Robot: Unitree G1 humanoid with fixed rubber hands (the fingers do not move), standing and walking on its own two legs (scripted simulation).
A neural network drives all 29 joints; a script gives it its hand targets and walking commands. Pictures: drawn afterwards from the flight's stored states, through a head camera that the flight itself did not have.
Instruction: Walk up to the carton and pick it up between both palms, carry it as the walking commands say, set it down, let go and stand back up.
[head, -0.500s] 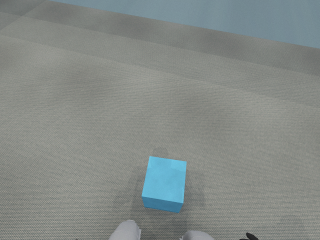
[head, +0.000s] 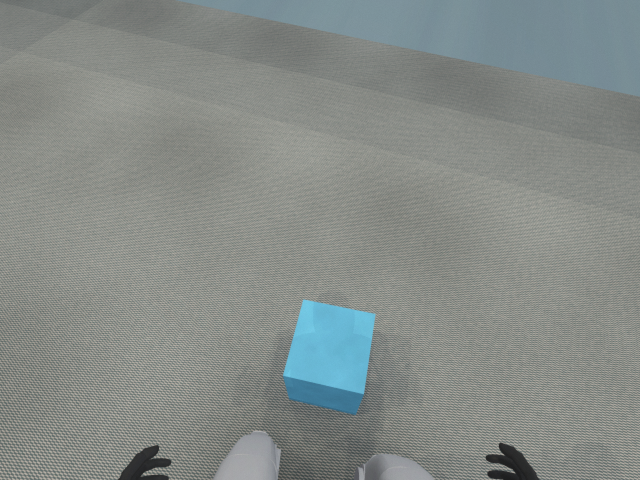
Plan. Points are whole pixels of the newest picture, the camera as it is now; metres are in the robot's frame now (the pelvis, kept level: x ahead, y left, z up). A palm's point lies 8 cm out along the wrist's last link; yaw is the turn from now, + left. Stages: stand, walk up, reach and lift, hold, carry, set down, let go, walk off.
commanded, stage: walk up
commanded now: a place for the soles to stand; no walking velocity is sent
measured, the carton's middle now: (330, 358) +0.44 -0.01 -0.62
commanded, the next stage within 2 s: none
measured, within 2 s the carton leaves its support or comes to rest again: neither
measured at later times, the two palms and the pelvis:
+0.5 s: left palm out of the picture +0.04 +0.27 -0.12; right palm out of the picture +0.06 -0.23 -0.11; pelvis -0.03 +0.02 +0.01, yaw -1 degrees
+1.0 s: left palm out of the picture +0.05 +0.28 -0.10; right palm out of the picture +0.06 -0.20 -0.11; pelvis +0.00 +0.04 +0.02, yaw -6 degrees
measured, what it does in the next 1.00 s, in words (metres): steps on the spot: left foot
